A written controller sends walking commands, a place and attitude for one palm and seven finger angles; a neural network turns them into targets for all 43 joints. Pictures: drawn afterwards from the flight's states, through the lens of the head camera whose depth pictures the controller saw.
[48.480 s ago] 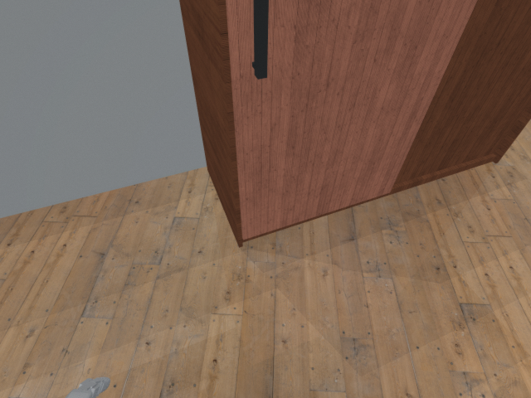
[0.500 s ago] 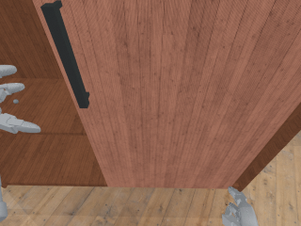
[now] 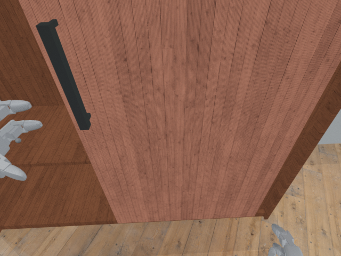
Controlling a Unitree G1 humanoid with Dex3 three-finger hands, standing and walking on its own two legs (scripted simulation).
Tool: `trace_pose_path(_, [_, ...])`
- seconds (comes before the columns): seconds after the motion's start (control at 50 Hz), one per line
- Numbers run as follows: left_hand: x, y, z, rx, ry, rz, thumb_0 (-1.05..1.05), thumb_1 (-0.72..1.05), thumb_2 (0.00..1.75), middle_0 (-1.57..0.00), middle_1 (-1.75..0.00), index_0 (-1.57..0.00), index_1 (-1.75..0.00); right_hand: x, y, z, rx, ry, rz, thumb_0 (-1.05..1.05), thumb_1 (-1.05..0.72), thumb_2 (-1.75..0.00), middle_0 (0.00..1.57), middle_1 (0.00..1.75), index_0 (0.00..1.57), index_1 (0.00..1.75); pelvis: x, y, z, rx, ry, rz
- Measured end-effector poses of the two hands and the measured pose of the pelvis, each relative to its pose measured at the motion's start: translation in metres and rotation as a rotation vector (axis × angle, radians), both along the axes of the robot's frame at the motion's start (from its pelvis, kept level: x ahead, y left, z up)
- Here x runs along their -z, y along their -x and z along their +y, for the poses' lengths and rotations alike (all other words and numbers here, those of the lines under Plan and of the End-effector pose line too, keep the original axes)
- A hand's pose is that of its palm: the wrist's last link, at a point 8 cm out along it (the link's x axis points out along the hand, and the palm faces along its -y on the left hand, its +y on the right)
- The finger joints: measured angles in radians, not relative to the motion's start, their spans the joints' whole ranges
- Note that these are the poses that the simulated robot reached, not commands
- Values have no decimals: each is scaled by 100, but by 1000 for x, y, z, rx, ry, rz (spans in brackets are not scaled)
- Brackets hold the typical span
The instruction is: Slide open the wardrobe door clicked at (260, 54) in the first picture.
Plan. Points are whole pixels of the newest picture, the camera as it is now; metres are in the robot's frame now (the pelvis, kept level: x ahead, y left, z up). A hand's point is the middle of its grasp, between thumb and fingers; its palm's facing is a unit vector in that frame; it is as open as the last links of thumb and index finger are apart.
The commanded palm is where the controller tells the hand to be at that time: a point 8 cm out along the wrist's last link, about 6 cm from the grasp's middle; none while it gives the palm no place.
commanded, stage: draw the hand back to the body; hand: left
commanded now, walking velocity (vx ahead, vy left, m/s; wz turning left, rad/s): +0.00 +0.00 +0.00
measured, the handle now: (71, 80) +0.47 +0.31 +0.21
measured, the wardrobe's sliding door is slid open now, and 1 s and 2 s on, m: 0.69 0.69 0.69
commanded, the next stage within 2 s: step back with the hand held close in 1.30 s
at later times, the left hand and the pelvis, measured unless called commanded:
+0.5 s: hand (15, 160) +0.23 +0.32 +0.18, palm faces +0.53 -0.79 -0.29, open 13.0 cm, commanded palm +0.18 +0.34 +0.19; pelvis +0.01 +0.02 +0.01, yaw +0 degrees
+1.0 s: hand (50, 164) +0.23 +0.26 +0.17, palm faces +0.42 -0.82 -0.39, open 8.1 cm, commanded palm +0.19 +0.30 +0.18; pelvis +0.04 +0.00 +0.01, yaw -2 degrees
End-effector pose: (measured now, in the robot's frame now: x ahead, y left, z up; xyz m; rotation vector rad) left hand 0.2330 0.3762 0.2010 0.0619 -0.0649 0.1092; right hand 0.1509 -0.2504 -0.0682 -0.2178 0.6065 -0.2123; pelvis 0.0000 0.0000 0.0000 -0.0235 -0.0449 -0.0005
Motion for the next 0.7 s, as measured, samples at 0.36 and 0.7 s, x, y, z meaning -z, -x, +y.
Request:
trace_pose_path(0.36, [18, 38, -14, -305, -229, -60, -2, -39, 28, -24, -105, -25, -106, -18, -35, 49, -158, -6, -87, 2, -91, -90, 20, 30, 20, 30, -4, 0, 15, -2, 0, -4])
trace_pose_path(0.7, [12, 36, -46, -390, -342, -121, -1, 18, 56, -23, -71, -23, -72, -2, -53, 55, -134, -40, 37, 2, -90, -90, 21, 30, 20, 30, -9, -30, 19, 24, -27, -19])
